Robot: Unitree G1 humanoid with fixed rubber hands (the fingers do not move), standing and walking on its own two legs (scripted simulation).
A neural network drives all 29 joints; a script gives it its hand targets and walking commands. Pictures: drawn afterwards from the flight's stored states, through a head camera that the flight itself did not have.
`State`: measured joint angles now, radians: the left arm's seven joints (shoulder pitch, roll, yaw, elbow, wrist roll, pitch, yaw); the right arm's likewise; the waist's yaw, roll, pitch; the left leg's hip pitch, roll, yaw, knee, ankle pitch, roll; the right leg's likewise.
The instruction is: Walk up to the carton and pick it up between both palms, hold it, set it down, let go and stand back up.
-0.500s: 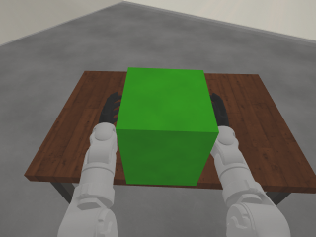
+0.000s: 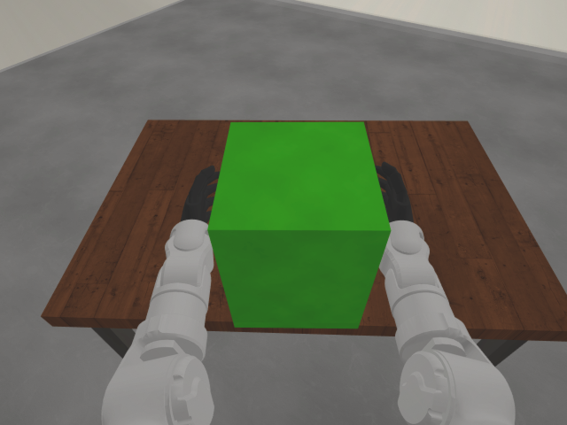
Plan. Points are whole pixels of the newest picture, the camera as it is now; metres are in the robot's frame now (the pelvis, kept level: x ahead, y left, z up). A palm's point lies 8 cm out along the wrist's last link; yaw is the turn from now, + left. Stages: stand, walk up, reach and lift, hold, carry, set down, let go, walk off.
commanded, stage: set down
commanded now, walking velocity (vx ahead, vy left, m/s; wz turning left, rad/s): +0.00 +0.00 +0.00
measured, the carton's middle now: (296, 229) +0.41 -0.04 +0.05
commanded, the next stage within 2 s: none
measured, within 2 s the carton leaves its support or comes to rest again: rests again in 0.44 s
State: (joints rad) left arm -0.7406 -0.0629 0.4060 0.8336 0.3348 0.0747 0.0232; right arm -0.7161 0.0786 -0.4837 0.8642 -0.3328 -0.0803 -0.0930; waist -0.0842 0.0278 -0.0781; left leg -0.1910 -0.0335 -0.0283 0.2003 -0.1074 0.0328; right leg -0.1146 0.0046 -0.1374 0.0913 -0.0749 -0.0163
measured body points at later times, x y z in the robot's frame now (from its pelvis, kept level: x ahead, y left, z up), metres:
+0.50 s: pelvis +0.01 +0.00 +0.00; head +0.05 -0.01 +0.45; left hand +0.44 +0.10 +0.07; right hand +0.40 -0.19 +0.06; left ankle -0.01 +0.10 -0.75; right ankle -0.03 -0.10 -0.75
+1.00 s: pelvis +0.00 +0.00 +0.00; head +0.05 -0.01 +0.45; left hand +0.44 +0.10 +0.06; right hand +0.40 -0.19 +0.06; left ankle -0.01 +0.10 -0.75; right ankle -0.03 -0.10 -0.75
